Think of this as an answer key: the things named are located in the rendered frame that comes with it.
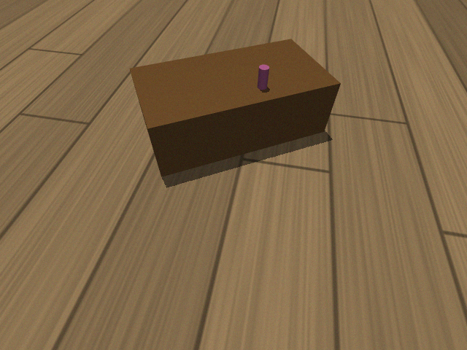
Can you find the can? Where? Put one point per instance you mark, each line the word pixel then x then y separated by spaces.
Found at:
pixel 263 75

